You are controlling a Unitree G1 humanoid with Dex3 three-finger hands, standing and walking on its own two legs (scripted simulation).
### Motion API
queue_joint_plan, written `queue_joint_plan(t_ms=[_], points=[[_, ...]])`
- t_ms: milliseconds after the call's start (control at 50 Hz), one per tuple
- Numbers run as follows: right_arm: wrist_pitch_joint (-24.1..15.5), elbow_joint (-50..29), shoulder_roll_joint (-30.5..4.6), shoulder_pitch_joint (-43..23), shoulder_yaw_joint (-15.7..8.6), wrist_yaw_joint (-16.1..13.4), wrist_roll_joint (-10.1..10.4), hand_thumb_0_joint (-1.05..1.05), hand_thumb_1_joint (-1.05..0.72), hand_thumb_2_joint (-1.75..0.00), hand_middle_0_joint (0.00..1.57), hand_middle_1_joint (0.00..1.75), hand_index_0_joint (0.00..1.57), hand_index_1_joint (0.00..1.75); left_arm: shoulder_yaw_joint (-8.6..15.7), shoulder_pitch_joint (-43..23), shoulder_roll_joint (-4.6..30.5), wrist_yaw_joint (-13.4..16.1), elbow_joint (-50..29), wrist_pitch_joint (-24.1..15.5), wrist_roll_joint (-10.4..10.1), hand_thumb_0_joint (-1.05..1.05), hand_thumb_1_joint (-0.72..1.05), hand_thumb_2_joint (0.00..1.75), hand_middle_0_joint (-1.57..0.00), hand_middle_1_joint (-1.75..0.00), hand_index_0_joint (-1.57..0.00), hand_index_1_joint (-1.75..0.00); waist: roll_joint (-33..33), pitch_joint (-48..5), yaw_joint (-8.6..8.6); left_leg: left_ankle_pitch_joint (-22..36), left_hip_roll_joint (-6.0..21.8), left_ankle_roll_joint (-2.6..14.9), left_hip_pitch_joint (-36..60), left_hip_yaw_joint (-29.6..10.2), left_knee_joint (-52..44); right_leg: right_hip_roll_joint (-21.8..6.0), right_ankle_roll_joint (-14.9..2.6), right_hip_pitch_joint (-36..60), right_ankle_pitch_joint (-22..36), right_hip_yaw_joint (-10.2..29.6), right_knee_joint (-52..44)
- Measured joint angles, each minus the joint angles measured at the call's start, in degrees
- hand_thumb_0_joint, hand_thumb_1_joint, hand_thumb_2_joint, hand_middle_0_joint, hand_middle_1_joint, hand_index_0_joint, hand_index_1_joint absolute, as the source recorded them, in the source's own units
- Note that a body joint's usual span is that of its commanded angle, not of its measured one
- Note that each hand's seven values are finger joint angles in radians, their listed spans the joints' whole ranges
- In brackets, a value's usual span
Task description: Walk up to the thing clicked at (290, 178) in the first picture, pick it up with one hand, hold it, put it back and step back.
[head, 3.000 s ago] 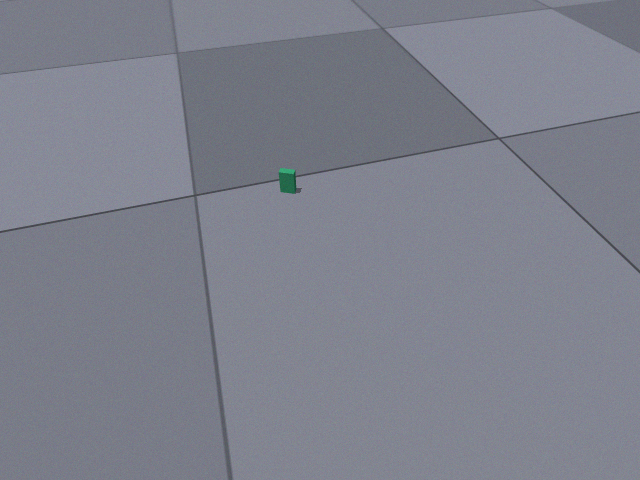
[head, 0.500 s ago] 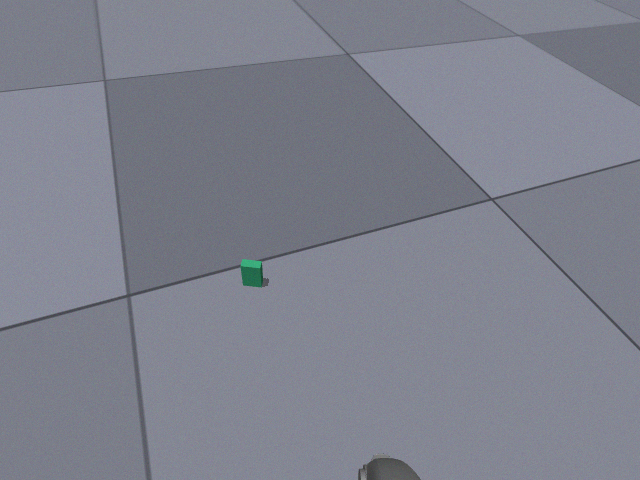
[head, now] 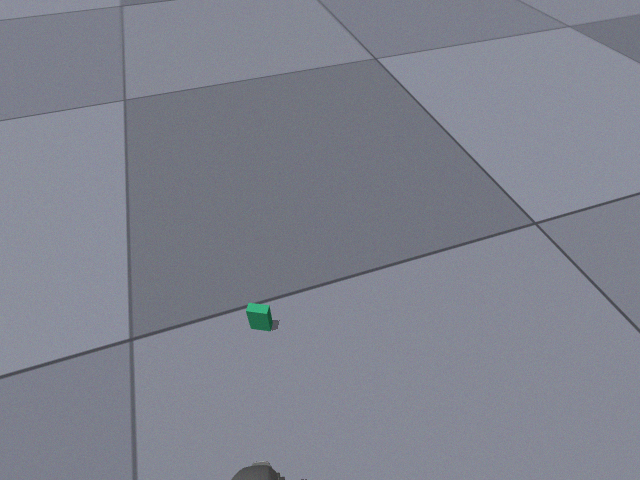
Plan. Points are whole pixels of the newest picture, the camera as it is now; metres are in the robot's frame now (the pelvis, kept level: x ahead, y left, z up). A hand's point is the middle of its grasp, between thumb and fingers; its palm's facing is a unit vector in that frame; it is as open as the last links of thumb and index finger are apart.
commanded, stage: walk up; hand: left
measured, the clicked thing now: (259, 317) +0.73 +0.24 -0.71
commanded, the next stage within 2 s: none
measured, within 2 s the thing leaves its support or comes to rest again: neither
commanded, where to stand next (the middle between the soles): +0.42 -0.06 m, yaw +2 degrees
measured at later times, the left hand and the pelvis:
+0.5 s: hand (193, 400) +0.26 +0.22 -0.13, palm faces -0.03 -0.91 -0.41, open 7.3 cm; pelvis +0.17 -0.07 -0.02, yaw +0 degrees
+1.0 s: hand (205, 359) +0.34 +0.22 -0.16, palm faces +0.00 -0.93 -0.36, open 7.3 cm; pelvis +0.31 -0.05 -0.01, yaw +3 degrees
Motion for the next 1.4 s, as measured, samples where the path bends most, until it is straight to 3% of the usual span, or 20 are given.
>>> queue_joint_plan(t_ms=[80,120,200,320,400,440,480,520,560,680,780,840,860,940,1000,1120,1160,1220,1280,1400], points=[[-1.48,0.12,0.1,1.07,-0.48,-0.2,-0.41,0.01,-0.91,-0.9,0.2,0.3,0.2,0.3,0.09,2.32,1.6,0.0,0.67,0.99,0.07,0.01,0.9,0.9,-0.21,-0.3,-0.21,-0.3,-2.55,-1.25,-0.03,4.55,-2.34,0.72,4.27,1.64,-6.13,-1.46,-0.04,-0.27,-7.38,0.28,8.02],[-2.06,-0.46,0.33,1.12,-0.47,-0.78,-0.45,0.01,-0.91,-0.9,0.2,0.3,0.2,0.3,0.27,2.2,1.59,0.56,2.18,1.87,-0.06,0.01,0.91,0.9,-0.21,-0.3,-0.21,-0.3,-4.01,-1.23,-0.8,1.88,-3.04,0.88,4.37,2.36,-3.26,-0.98,-0.52,-4.2,-9.78,3.38,18.87],[-2.28,-1.28,1.03,1.92,0.33,-1.45,0.41,0.01,-0.91,-0.9,0.2,0.3,0.21,0.3,-0.08,1.02,1.86,0.88,3.74,2.22,-0.18,0.01,0.91,0.9,-0.2,-0.3,-0.21,-0.3,-5.33,-0.47,-2.21,0.51,-2.66,0.61,8.68,2.59,-5.94,-0.65,-0.13,-12.15,-7.21,5.45,29.71],[-1.77,-1.08,-0.06,4.09,0.61,-1.28,0.15,0.01,-0.9,-0.9,0.21,0.3,0.21,0.3,0.5,-0.98,1.67,-0.7,3.06,1.92,-0.14,0.01,0.91,0.9,-0.2,-0.3,-0.21,-0.3,-4.45,0.17,-3.31,-0.94,-1.13,-0.58,14.23,2.28,-9.75,-4.94,1.46,-16.3,-1.44,4.8,16.92],[-0.73,-0.61,-1.63,5.19,0.19,-0.97,0.15,0.01,-0.9,-0.9,0.21,0.3,0.21,0.3,0.96,-1.9,1.49,-1.25,2.98,1.17,-0.16,0.01,0.91,0.9,-0.2,-0.3,-0.21,-0.3,-2.45,-0.31,-3.85,-4.99,0.62,-1.51,16.08,1.68,-7.22,-5.26,1.16,-13.18,3.57,4.01,6.68],[0.06,-0.34,-2.33,5.75,-0.02,-1.13,0.09,0.01,-0.9,-0.9,0.21,0.3,0.21,0.3,1.46,-2.0,1.68,-0.98,2.77,0.12,-0.02,0.01,0.91,0.9,-0.21,-0.3,-0.21,-0.3,-0.8,-0.68,-3.76,-9.19,2.34,0.12,15.08,0.3,-1.35,-3.88,1.99,-10.89,6.74,2.92,5.04],[1.39,0.9,-2.33,4.87,-0.18,-1.68,0.16,0.01,-0.9,-0.9,0.2,0.3,0.21,0.3,1.64,-2.22,1.27,-0.17,2.23,-0.86,0.15,0.01,0.91,0.9,-0.21,-0.3,-0.21,-0.3,0.49,-0.59,-3.11,-12.21,1.24,1.4,10.77,-3.33,10.73,-3.1,2.51,-11.0,4.38,1.86,8.59],[2.11,1.99,-2.39,3.38,-0.14,-1.8,0.5,0.01,-0.91,-0.9,0.2,0.3,0.2,0.3,1.04,-2.09,0.38,0.29,1.97,-1.1,-0.27,0.0,0.91,0.9,-0.2,-0.3,-0.21,-0.3,1.4,-0.46,-2.31,-10.89,-1.02,1.66,6.34,-4.87,19.15,-2.91,1.93,-9.49,3.1,1.38,8.13],[1.86,2.26,-2.56,2.3,-0.11,-1.58,0.85,0.01,-0.91,-0.9,0.2,0.3,0.2,0.3,0.35,-1.54,-0.56,0.63,1.93,-1.09,-0.5,0.0,0.91,0.9,-0.21,-0.3,-0.21,-0.3,2.54,-0.42,-1.72,-7.83,-1.55,1.62,2.87,-4.38,20.82,-2.51,1.57,-7.18,3.38,0.74,5.41],[1.52,1.51,-1.29,0.68,-0.08,0.27,0.15,0.01,-0.91,-0.9,0.2,0.3,0.2,0.3,0.01,1.58,-0.37,0.86,1.94,-1.21,-0.23,0.0,0.9,0.9,-0.21,-0.3,-0.21,-0.3,2.05,-0.73,-0.18,-3.75,-0.89,0.58,-1.39,-1.5,9.14,-2.04,0.59,-2.38,3.2,-0.22,-0.27],[1.44,1.28,-0.52,0.21,-0.22,0.94,-0.25,0.01,-0.91,-0.9,0.2,0.3,0.2,0.3,-0.02,3.84,1.14,1.1,2.28,-0.74,-0.25,0.01,0.9,0.9,-0.21,-0.3,-0.21,-0.3,0.3,-0.92,0.74,-0.13,-0.85,0.54,1.3,-0.8,-1.62,-2.45,1.48,-0.16,-0.32,-0.82,0.74],[0.69,1.25,-0.52,-0.2,-0.5,0.26,-0.38,0.01,-0.91,-0.9,0.2,0.3,0.2,0.3,-0.51,4.38,1.83,1.64,2.74,0.09,-0.44,0.01,0.9,0.9,-0.21,-0.3,-0.21,-0.3,-1.12,-0.98,0.29,4.61,-2.36,0.74,4.79,0.01,-6.78,-4.04,2.72,-0.52,-4.84,-0.91,5.88],[0.48,1.14,-0.3,-0.74,-0.53,-0.26,-0.51,0.01,-0.91,-0.9,0.2,0.3,0.2,0.3,-0.67,3.91,1.76,2.02,3.23,0.56,-0.67,0.01,0.9,0.9,-0.21,-0.3,-0.21,-0.3,-2.05,-0.54,0.23,4.22,-3.07,0.62,4.82,0.6,-5.64,-4.93,2.32,-1.8,-5.51,0.03,9.48],[0.19,-0.3,0.73,-2.07,0.11,-1.38,0.44,0.01,-0.91,-0.9,0.2,0.3,0.2,0.3,-1.51,1.05,0.91,3.18,4.58,1.99,-1.03,0.01,0.91,0.9,-0.21,-0.3,-0.21,-0.3,-2.18,1.13,-1.06,1.66,-2.77,0.95,6.2,0.12,-4.6,-2.31,0.87,-8.96,-11.48,3.88,25.21],[0.49,-0.68,1.42,-2.47,1.04,-2.0,0.59,0.01,-0.91,-0.9,0.2,0.3,0.2,0.3,-1.5,-0.85,0.93,3.4,4.45,1.71,-1.45,0.01,0.91,0.9,-0.2,-0.3,-0.21,-0.3,-2.9,1.74,-1.45,1.65,-2.69,0.67,7.52,0.03,-6.02,-2.65,0.58,-12.11,-8.75,4.13,24.44],[2.57,-0.02,1.03,-4.69,1.82,-2.48,0.72,0.01,-0.9,-0.9,0.21,0.3,0.21,0.3,-1.17,-3.38,0.27,3.88,5.84,1.07,-1.24,0.0,0.91,0.9,-0.21,-0.3,-0.21,-0.3,-1.86,1.99,-2.12,-2.28,-1.87,-0.62,6.04,-0.41,-0.57,-2.63,1.05,-9.35,1.25,3.42,8.74],[3.64,1.1,0.87,-5.99,1.76,-2.71,1.2,0.01,-0.9,-0.9,0.2,0.3,0.21,0.3,-1.08,-4.35,-0.59,4.28,7.14,0.89,-0.65,0.0,0.91,0.9,-0.21,-0.3,-0.21,-0.3,0.06,2.13,-2.04,-4.25,-0.6,-0.9,5.15,-1.29,2.55,-1.42,2.72,-8.79,0.96,2.81,8.71],[4.65,3.22,1.28,-7.54,1.82,-2.94,1.52,0.01,-0.91,-0.9,0.2,0.3,0.2,0.3,-2.03,-5.74,-1.43,4.12,8.35,1.1,-0.46,0.0,0.91,0.9,-0.21,-0.3,-0.21,-0.3,0.49,1.75,-1.77,-10.02,-2.1,0.4,5.39,-2.07,3.95,-1.96,2.93,-9.49,-0.28,3.22,10.29],[4.07,5.56,1.57,-8.64,1.87,-2.83,1.69,0.01,-0.91,-0.9,0.2,0.3,0.2,0.3,-2.72,-7.73,-2.12,4.12,9.41,1.39,-0.61,0.01,0.91,0.9,-0.21,-0.3,-0.21,-0.3,0.53,2.05,-1.87,-2.67,-2.74,-0.88,7.43,-1.5,-0.48,-2.72,3.48,-9.24,-0.28,3.68,10.12],[4.1,10.36,2.65,-9.93,2.89,-2.27,1.4,0.01,-0.91,-0.9,0.2,0.3,0.2,0.3,-3.23,-11.5,-2.74,3.99,11.89,1.59,-1.08,0.01,0.91,0.9,-0.21,-0.3,-0.21,-0.3,0.08,1.41,-2.16,-1.36,-2.98,-1.67,10.16,-1.22,-5.53,-2.88,3.7,-6.66,2.03,3.72,5.2]])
